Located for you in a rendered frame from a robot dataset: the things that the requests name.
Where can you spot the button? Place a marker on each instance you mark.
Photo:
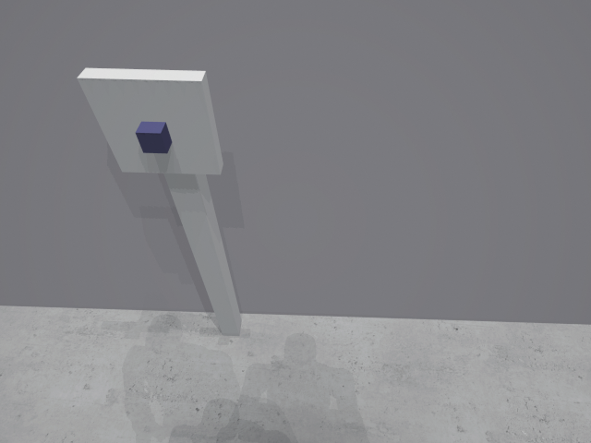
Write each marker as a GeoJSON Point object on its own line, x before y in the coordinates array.
{"type": "Point", "coordinates": [154, 137]}

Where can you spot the panel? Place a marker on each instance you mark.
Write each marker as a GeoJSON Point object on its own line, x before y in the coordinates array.
{"type": "Point", "coordinates": [123, 98]}

